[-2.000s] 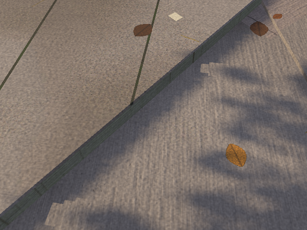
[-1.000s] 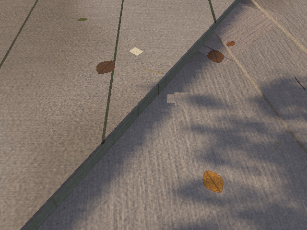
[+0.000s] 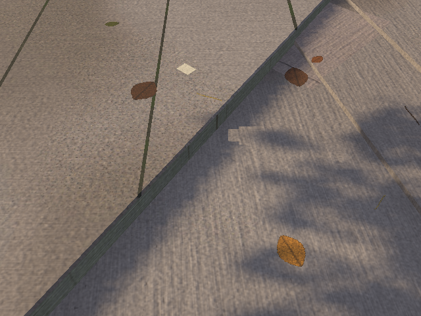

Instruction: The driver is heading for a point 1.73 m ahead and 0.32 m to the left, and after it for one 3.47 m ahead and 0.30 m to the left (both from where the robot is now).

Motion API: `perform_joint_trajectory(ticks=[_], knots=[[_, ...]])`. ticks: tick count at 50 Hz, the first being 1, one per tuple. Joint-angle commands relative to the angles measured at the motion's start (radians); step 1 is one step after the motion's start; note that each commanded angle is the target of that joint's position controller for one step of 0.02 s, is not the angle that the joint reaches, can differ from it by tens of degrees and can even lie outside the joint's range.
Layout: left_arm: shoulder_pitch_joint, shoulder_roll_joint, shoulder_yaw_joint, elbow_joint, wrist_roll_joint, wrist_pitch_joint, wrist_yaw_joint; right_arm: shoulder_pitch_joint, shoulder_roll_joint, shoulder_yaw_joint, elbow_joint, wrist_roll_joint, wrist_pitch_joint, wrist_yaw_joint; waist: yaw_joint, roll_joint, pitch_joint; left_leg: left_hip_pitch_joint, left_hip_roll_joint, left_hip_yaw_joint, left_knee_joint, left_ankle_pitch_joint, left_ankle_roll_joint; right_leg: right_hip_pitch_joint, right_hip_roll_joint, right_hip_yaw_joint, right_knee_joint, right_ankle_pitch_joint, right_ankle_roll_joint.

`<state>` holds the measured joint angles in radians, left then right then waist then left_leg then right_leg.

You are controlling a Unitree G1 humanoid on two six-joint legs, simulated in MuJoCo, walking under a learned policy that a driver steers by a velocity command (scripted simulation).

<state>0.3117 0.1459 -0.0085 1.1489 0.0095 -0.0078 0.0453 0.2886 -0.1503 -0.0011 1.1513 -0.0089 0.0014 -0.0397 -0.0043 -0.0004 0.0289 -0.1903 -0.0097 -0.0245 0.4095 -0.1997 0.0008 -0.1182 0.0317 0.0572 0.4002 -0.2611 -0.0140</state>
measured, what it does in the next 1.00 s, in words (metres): walks ahead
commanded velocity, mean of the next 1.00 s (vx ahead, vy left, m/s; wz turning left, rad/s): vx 0.24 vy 0.00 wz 0.00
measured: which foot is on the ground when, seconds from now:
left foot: down 0.00-1.00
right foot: down 0.00-0.58, up 0.60-1.00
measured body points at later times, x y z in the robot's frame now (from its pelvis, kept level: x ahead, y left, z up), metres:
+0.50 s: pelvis +0.03 +0.01 -0.01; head +0.02 +0.01 +0.44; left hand -0.03 +0.23 -0.17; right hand +0.01 -0.22 -0.16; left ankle +0.01 +0.11 -0.73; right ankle -0.03 -0.11 -0.74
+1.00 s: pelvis +0.25 +0.03 -0.02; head +0.29 +0.03 +0.42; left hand +0.44 +0.24 -0.14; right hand +0.11 -0.18 -0.16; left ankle +0.04 +0.11 -0.74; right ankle +0.39 -0.04 -0.74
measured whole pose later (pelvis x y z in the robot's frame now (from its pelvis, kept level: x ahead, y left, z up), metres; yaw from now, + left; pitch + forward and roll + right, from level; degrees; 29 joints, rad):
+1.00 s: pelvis +0.25 +0.03 -0.02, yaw +0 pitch +1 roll +0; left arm -0.01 0.17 0.03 0.89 0.02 -0.06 -0.02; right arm 0.54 -0.14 -0.01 1.13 -0.02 -0.11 -0.02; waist -0.06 0.00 0.07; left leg 0.17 -0.04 0.02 0.28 -0.44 0.06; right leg -0.52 0.04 -0.13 0.57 -0.12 -0.12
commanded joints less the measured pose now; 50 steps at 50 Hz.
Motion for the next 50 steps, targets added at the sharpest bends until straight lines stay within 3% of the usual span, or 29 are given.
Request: perform_joint_trajectory(ticks=[1, 15, 16, 19, 21, 23, 24, 26, 28, 29, 30, 31, 32, 33, 34, 36, 39, 43, 45, 48, 49, 50], knots=[[0.080, 0.074, 0.011, -0.005, 0.000, -0.003, 0.003, 0.070, -0.077, -0.011, -0.006, 0.000, -0.003, -0.003, 0.000, 0.000, 0.048, 0.024, 0.086, -0.076, -0.057, 0.109, 0.032, -0.080, -0.094, 0.072, -0.075, 0.136, -0.031], [0.095, 0.064, 0.012, -0.005, 0.000, -0.004, 0.004, 0.081, -0.067, -0.013, -0.003, 0.000, -0.003, -0.004, 0.000, -0.001, 0.054, 0.026, 0.085, -0.074, -0.055, 0.115, 0.032, -0.077, -0.095, 0.069, -0.072, 0.140, -0.030], [0.103, 0.058, 0.011, -0.003, 0.002, -0.004, 0.004, 0.086, -0.061, -0.011, 0.000, -0.001, -0.003, -0.003, 0.001, -0.001, 0.034, 0.034, 0.077, -0.071, -0.063, 0.039, 0.033, -0.071, -0.088, 0.067, -0.085, 0.064, -0.032], [0.107, 0.097, 0.030, -0.018, 0.007, 0.006, 0.000, 0.076, -0.084, -0.025, -0.020, -0.006, 0.006, 0.002, 0.006, -0.027, 0.079, -0.043, 0.019, -0.045, -0.003, -0.323, 0.064, -0.132, -0.059, 0.085, -0.077, -0.330, -0.076], [0.134, 0.104, 0.037, -0.030, 0.007, 0.009, -0.004, 0.051, -0.069, -0.025, -0.050, -0.013, 0.005, 0.011, 0.024, -0.055, 0.155, -0.162, 0.000, -0.044, 0.061, -0.441, 0.079, -0.162, -0.095, 0.166, -0.105, -0.516, -0.118], [0.206, 0.135, 0.052, -0.017, 0.006, 0.001, -0.003, -0.001, -0.027, -0.017, -0.092, -0.021, -0.015, 0.022, 0.056, -0.145, 0.171, -0.277, -0.033, 0.031, 0.216, -0.306, 0.066, -0.071, -0.206, 0.339, -0.201, -0.575, -0.181], [0.212, 0.157, 0.063, -0.016, 0.007, -0.003, -0.004, -0.025, -0.026, -0.016, -0.114, -0.030, -0.028, 0.027, 0.060, -0.169, 0.182, -0.311, -0.018, 0.069, 0.269, -0.228, 0.064, -0.049, -0.269, 0.409, -0.236, -0.554, -0.213], [0.180, 0.162, 0.071, -0.032, 0.010, -0.013, -0.010, -0.034, -0.050, -0.025, -0.142, -0.024, -0.054, 0.038, 0.038, -0.140, 0.175, -0.268, 0.010, 0.065, 0.266, -0.221, 0.073, -0.083, -0.287, 0.405, -0.237, -0.465, -0.224], [0.091, 0.151, 0.072, -0.059, 0.002, -0.023, -0.014, 0.109, -0.037, -0.029, -0.110, -0.007, -0.073, 0.044, -0.050, -0.124, 0.169, -0.008, -0.013, 0.081, 0.083, -0.186, 0.088, -0.231, -0.219, 0.291, -0.146, -0.367, -0.182], [0.030, 0.125, 0.068, -0.085, 0.000, -0.033, -0.016, 0.239, -0.050, -0.040, -0.065, -0.002, -0.080, 0.039, -0.107, -0.063, 0.151, 0.201, -0.002, 0.023, 0.003, -0.154, 0.092, -0.362, -0.150, 0.200, -0.035, -0.283, -0.143], [-0.026, 0.054, 0.048, -0.128, -0.008, -0.048, -0.025, 0.376, -0.149, -0.068, -0.036, -0.009, -0.087, 0.029, -0.164, 0.174, 0.111, 0.351, 0.192, -0.309, -0.178, -0.357, 0.141, -0.518, -0.007, 0.004, 0.281, -0.198, -0.086], [-0.027, 0.071, 0.052, -0.163, 0.018, -0.059, -0.035, 0.486, -0.227, -0.092, 0.002, -0.002, -0.076, 0.033, -0.160, 0.300, 0.089, 0.387, 0.369, -0.619, -0.273, -0.410, 0.212, -0.635, 0.033, -0.082, 0.534, -0.280, -0.071], [-0.041, 0.111, 0.061, -0.158, 0.040, -0.060, -0.044, 0.384, -0.164, -0.077, -0.025, -0.010, -0.069, 0.032, -0.095, 0.125, 0.147, 0.299, 0.368, -0.575, -0.257, -0.389, 0.213, -0.653, -0.035, -0.042, 0.668, -0.231, -0.083], [-0.039, 0.076, 0.055, -0.154, 0.033, -0.068, -0.053, 0.290, -0.140, -0.068, -0.063, -0.014, -0.074, 0.034, -0.059, 0.054, 0.164, 0.230, 0.335, -0.482, -0.262, -0.307, 0.206, -0.639, -0.068, -0.028, 0.702, -0.138, -0.084], [-0.038, 0.062, 0.052, -0.150, 0.023, -0.075, -0.062, 0.229, -0.128, -0.063, -0.086, -0.016, -0.080, 0.034, -0.032, 0.035, 0.153, 0.201, 0.295, -0.395, -0.281, -0.226, 0.193, -0.611, -0.091, -0.029, 0.698, -0.065, -0.079], [-0.044, 0.078, 0.061, -0.153, 0.027, -0.068, -0.074, 0.215, -0.093, -0.047, -0.086, -0.012, -0.096, 0.029, -0.011, 0.052, 0.120, 0.210, 0.233, -0.254, -0.289, -0.014, 0.173, -0.588, -0.103, -0.060, 0.666, 0.009, -0.061], [-0.096, 0.073, 0.064, -0.179, 0.026, -0.051, -0.077, 0.295, -0.080, -0.033, -0.052, -0.005, -0.107, 0.024, -0.010, 0.082, 0.085, 0.264, 0.201, -0.128, -0.242, 0.365, 0.167, -0.620, -0.080, -0.117, 0.633, 0.047, -0.044], [-0.305, 0.048, 0.046, -0.267, 0.015, -0.045, -0.080, 0.297, -0.086, -0.020, -0.053, -0.008, -0.110, 0.020, -0.032, 0.101, 0.123, 0.189, 0.169, -0.049, -0.255, 0.502, 0.166, -0.558, -0.044, -0.180, 0.379, 0.126, -0.038], [-0.350, 0.053, 0.041, -0.291, 0.009, -0.043, -0.078, 0.300, -0.106, -0.022, -0.050, -0.008, -0.114, 0.016, -0.034, 0.122, 0.125, 0.169, 0.176, -0.032, -0.254, 0.574, 0.164, -0.461, -0.020, -0.205, 0.261, 0.154, -0.057], [-0.256, 0.107, 0.060, -0.278, 0.007, -0.048, -0.062, 0.266, -0.143, -0.028, -0.051, -0.007, -0.123, 0.013, 0.033, 0.122, 0.056, 0.211, 0.204, -0.006, -0.117, 0.902, 0.146, -0.270, 0.030, -0.209, 0.199, 0.145, -0.113], [-0.145, 0.132, 0.074, -0.244, 0.005, -0.054, -0.055, 0.252, -0.155, -0.032, -0.053, -0.008, -0.121, 0.011, 0.082, 0.116, -0.005, 0.233, 0.203, 0.005, 0.014, 0.979, 0.137, -0.167, 0.049, -0.199, 0.179, 0.134, -0.132], [0.006, 0.147, 0.087, -0.192, 0.007, -0.060, -0.048, 0.230, -0.164, -0.035, -0.058, -0.004, -0.115, 0.012, 0.148, 0.100, -0.079, 0.202, 0.185, 0.024, 0.195, 0.938, 0.124, -0.001, 0.052, -0.191, 0.108, 0.169, -0.150]])
Keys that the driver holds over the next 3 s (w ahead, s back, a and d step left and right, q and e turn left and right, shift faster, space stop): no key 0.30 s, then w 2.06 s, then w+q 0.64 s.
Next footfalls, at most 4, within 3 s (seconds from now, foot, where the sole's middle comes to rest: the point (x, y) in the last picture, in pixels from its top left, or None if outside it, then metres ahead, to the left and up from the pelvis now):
1.02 right None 0.43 -0.04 -0.78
1.56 left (185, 251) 0.74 0.12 -0.78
2.14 right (231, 183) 1.05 -0.06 -0.78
2.74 left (194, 112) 1.36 0.10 -0.69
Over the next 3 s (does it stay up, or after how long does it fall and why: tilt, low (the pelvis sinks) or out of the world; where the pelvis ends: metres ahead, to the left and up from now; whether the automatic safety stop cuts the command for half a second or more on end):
stays up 1.36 0.07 0.08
